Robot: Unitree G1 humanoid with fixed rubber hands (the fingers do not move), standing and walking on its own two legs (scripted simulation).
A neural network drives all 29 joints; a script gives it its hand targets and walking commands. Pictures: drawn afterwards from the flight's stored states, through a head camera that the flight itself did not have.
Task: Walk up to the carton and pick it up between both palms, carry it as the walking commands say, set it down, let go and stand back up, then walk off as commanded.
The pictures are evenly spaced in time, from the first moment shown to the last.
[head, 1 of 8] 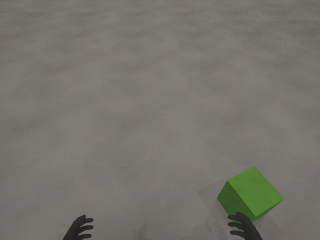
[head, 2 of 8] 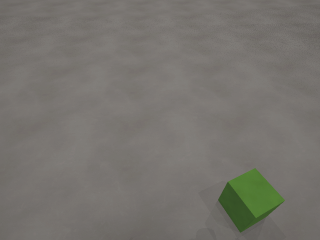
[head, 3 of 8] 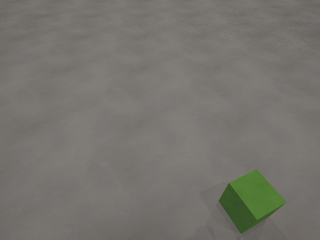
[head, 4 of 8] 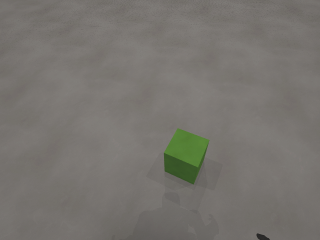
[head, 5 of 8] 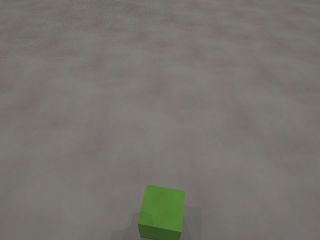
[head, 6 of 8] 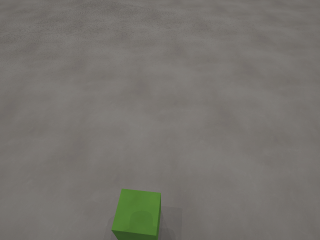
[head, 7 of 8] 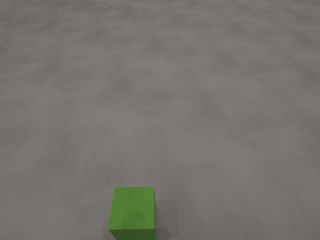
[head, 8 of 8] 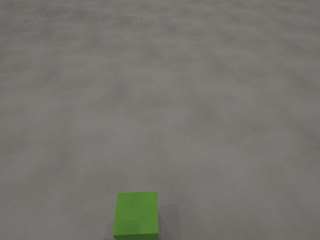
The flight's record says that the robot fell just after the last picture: no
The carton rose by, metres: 0.00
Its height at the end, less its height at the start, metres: +0.00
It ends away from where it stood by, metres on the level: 0.00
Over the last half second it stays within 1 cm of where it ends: yes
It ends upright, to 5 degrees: yes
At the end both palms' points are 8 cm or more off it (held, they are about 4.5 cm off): yes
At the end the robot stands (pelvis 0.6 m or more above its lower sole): yes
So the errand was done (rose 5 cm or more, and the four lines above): no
